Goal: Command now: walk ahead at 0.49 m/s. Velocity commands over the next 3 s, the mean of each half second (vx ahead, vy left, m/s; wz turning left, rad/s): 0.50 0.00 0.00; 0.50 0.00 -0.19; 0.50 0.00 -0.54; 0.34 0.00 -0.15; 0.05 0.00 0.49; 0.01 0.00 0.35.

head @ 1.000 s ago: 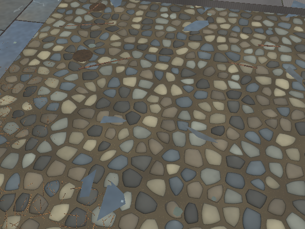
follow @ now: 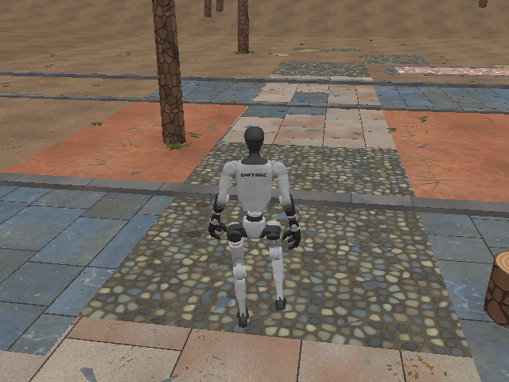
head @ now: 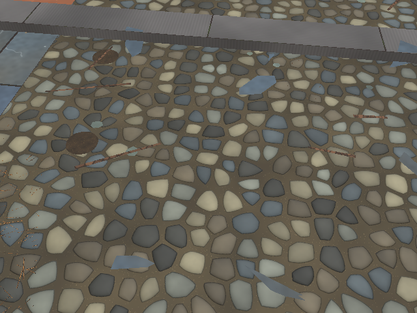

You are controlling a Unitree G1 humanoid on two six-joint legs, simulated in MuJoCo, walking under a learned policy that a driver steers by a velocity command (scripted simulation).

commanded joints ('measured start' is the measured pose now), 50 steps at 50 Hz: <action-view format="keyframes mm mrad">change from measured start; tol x32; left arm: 1 34 46 14 -42 13 3 7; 50 154 58 48 -14 -24 25 1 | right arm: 1 -40 -132 -21 -54 1 -18 -20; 50 -139 -87 -43 -124 -9 -19 -20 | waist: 1 46 77 55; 17 148 -222 -390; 50 30 151 -40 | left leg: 1 -105 278 -206 -206 72 171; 13 190 344 -182 0 227 84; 15 28 235 -85 425 359 26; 18 -629 107 -186 1062 -361 -23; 38 -517 170 -98 232 152 -51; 42 -26 112 -57 195 74 1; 44 610 531 -700 106 -82 211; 50 26 371 -246 -113 7 80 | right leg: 1 -22 -42 1 -140 160 28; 12 66 49 -52 -622 134 -12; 15 617 21 -3 -637 122 -109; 17 1071 -283 689 -835 -69 -302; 23 502 -91 147 -978 194 -177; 39 709 -130 85 -923 274 -141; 42 617 -45 49 -621 525 -90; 45 -62 143 100 172 -379 1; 50 53 -17 52 66 -85 -12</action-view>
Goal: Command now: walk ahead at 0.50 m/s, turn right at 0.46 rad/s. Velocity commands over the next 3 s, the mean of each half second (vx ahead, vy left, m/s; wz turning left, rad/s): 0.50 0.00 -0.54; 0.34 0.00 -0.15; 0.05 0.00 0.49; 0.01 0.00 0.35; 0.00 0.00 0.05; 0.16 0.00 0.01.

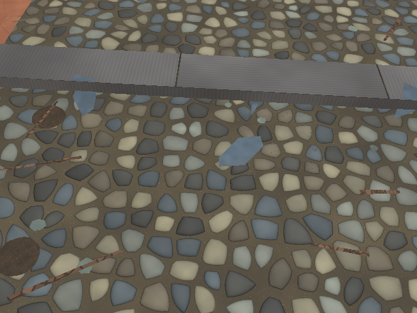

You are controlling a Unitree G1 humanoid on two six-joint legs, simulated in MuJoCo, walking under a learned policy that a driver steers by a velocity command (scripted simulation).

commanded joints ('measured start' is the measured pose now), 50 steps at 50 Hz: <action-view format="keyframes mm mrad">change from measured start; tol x32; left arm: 1 37 26 21 -66 -2 17 1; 15 -337 20 11 -254 12 31 -65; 21 118 292 125 -170 6 46 -34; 50 -65 149 25 -224 31 44 12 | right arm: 1 26 -83 -20 -15 -6 -14 -5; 50 -21 -170 -28 -178 16 61 6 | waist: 1 4 143 -38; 50 -25 47 -175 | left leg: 1 151 275 -231 -294 74 143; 14 357 302 74 -288 233 113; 19 391 285 158 117 830 52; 20 246 240 170 367 725 11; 22 -389 -34 -80 960 -449 -65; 23 -504 17 -184 993 -378 -39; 37 -206 48 -92 148 353 -60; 44 -51 -21 -69 2 236 52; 47 563 382 -692 -3 902 372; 50 224 262 -542 -118 220 258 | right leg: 1 -157 -104 53 5 85 -8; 19 77 80 -199 -577 165 -109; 22 832 -304 788 -867 45 -414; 33 270 -83 185 -980 455 -215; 44 441 -89 57 -638 883 -83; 47 -91 173 27 115 -309 80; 50 -200 55 56 138 -163 80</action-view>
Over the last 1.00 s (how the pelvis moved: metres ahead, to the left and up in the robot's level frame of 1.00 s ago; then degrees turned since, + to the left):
0.55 -0.02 -0.01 -7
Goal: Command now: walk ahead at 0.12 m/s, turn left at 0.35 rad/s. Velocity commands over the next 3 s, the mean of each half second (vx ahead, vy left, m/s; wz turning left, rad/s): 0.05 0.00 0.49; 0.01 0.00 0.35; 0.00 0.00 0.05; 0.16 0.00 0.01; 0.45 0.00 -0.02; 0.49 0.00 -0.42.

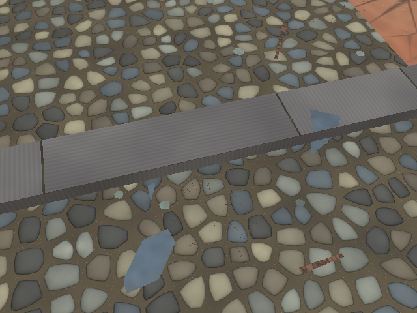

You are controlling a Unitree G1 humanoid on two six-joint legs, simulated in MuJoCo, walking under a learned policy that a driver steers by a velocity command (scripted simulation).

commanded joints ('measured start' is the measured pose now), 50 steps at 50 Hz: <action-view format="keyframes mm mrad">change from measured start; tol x16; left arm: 1 22 139 41 -78 2 29 17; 50 -35 74 22 -81 -2 54 13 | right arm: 1 18 -139 -32 -86 10 29 -20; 50 -6 -95 -21 -174 -8 75 -45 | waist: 1 -5 16 -163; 16 15 173 -162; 19 -22 -307 -123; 22 -52 -102 -116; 37 -11 -178 -133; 40 21 302 -195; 50 -4 148 -131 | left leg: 1 261 303 -424 -210 25 205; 16 169 154 -482 -160 -188 97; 19 -182 -99 -133 319 -532 -45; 24 -198 2 -107 757 -337 -149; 35 52 58 50 213 -324 -122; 38 317 39 41 -161 -10 -40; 40 532 435 -401 -109 573 181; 43 383 335 -269 -150 306 196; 50 301 257 -170 -146 249 158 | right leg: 1 -236 -96 41 77 49 17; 16 87 -34 7 -709 296 12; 19 224 -467 443 -898 533 -238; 25 215 -313 80 -828 692 -193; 36 266 -378 7 -757 718 -217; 38 171 -330 -47 -663 625 -129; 40 -191 -152 -152 -318 -115 52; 45 -144 -160 -21 -119 50 77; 50 -6 -149 -45 -377 125 75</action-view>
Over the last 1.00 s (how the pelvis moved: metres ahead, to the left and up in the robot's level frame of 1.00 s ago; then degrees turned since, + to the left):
0.49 -0.13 -0.01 -19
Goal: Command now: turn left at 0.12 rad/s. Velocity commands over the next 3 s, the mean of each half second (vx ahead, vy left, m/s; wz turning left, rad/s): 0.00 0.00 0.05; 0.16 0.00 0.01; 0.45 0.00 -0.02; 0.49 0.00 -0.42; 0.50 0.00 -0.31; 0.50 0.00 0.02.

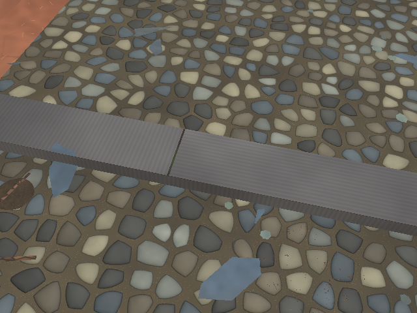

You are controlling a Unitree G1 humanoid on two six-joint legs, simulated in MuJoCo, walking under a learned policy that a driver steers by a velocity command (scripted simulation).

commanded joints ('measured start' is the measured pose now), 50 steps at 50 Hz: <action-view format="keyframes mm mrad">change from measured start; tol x16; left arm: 1 -30 45 1 -66 -1 -13 0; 43 1 -18 -22 109 -33 -128 -20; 48 410 153 32 248 -21 -146 -36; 50 333 54 1 221 1 -149 -40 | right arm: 1 -23 -143 -38 -41 -1 -11 -6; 42 189 -178 -57 293 39 -73 -18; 50 -19 -113 -33 186 56 -131 8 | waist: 1 -28 181 -97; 8 -45 -82 -61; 44 -3 206 103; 48 136 -244 48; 50 63 -76 50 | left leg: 1 87 236 -182 -101 381 185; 8 5 52 -68 -48 -31 -1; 33 54 64 -61 -21 120 -17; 37 -47 59 -87 -47 -488 43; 44 -43 290 -446 -240 -500 188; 47 -392 7 5 261 -134 -3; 50 -695 67 -58 707 -227 11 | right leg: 1 63 -3 5 -145 12 -4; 7 338 -80 76 -434 496 -92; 10 168 -35 60 -473 208 -103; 33 206 18 14 -457 272 -88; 38 51 40 19 -414 -272 -154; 42 -31 72 -42 -208 -30 -159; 46 375 12 67 -483 28 -231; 48 670 -302 620 -678 159 -382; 50 707 -282 500 -636 306 -356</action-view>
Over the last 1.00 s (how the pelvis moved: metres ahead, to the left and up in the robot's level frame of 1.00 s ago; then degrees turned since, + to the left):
0.05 0.00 0.02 28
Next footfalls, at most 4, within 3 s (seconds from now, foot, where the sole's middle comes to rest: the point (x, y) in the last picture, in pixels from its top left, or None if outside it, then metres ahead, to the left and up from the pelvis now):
0.12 right None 0.03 -0.15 -0.78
1.34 left None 0.41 0.09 -0.78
1.88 right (260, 255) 0.68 -0.17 -0.78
2.36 left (233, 163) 1.04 -0.08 -0.72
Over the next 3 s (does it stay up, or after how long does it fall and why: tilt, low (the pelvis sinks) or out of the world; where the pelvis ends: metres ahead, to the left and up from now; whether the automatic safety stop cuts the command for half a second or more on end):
stays up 1.10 -0.29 0.06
